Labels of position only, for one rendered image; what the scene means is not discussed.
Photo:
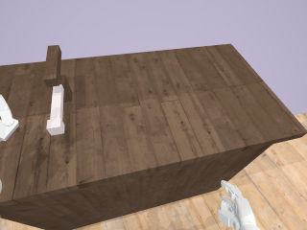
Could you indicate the counter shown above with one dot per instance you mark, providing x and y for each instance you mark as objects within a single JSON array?
[{"x": 141, "y": 130}]

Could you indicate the right robot hand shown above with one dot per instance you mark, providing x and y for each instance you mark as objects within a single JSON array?
[{"x": 239, "y": 212}]

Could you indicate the left robot hand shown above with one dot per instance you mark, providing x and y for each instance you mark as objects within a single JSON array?
[{"x": 8, "y": 124}]

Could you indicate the tap lever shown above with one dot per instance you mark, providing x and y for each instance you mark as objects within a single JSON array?
[{"x": 55, "y": 125}]

